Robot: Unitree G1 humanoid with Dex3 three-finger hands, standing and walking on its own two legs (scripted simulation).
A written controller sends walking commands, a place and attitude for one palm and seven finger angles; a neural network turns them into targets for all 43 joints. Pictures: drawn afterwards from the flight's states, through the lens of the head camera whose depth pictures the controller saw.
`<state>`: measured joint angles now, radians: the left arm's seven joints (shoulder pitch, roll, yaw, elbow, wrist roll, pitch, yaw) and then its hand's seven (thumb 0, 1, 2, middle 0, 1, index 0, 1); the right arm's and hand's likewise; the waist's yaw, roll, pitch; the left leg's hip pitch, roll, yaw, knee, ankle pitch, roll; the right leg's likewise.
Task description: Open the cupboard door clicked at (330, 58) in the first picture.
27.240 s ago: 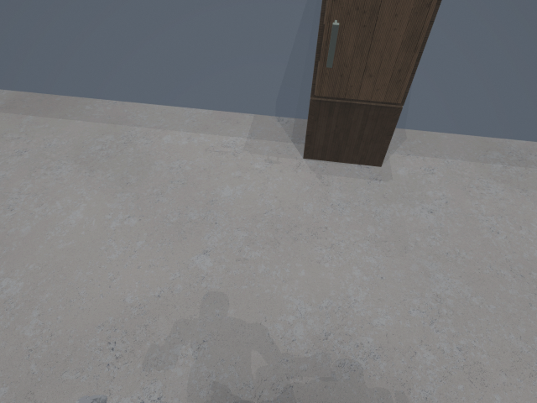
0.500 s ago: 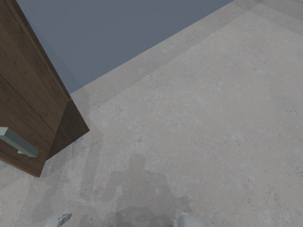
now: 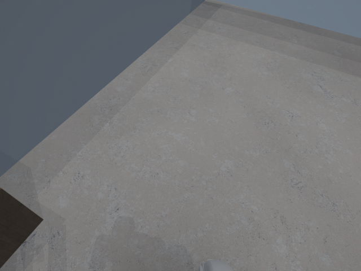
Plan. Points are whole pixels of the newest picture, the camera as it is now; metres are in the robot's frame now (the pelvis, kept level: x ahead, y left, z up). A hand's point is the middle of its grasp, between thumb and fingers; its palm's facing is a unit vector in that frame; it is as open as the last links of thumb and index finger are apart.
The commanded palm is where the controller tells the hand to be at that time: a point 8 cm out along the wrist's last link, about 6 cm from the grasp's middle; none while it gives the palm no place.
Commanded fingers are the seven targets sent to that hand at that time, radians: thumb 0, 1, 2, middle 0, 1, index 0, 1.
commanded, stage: walk to a spot facing it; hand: left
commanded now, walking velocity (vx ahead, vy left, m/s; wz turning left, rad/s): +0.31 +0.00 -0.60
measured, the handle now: out of the picture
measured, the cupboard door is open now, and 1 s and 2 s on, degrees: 45 45 45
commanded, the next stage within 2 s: turn to face it in 1.08 s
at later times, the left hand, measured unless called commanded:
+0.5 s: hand (152, 217) +0.28 +0.08 -0.17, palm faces -0.20 -0.96 -0.21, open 7.2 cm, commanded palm none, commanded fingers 0.00 0.90 0.90 -0.20 -0.30 -0.20 -0.30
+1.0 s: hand (177, 146) +0.53 +0.02 -0.17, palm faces -0.35 -0.92 -0.17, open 7.4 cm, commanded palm none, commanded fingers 0.00 0.90 0.90 -0.20 -0.30 -0.20 -0.30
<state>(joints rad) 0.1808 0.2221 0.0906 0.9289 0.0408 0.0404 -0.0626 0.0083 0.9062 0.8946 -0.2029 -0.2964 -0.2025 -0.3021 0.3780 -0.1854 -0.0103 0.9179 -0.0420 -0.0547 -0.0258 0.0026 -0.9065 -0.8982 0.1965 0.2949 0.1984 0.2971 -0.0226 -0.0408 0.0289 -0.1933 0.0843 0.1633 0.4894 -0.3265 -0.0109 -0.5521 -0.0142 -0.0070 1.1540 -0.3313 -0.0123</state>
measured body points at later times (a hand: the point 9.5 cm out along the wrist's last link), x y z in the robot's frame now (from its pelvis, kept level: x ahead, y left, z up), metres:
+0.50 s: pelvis +0.19 -0.09 +0.00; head +0.22 -0.10 +0.45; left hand +0.29 +0.13 -0.15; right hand +0.19 -0.34 -0.15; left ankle +0.27 +0.05 -0.67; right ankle +0.16 -0.14 -0.74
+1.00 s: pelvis +0.42 -0.13 +0.00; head +0.45 -0.14 +0.45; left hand +0.55 +0.07 -0.15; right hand +0.33 -0.36 -0.14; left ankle +0.43 -0.01 -0.74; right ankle +0.42 -0.28 -0.68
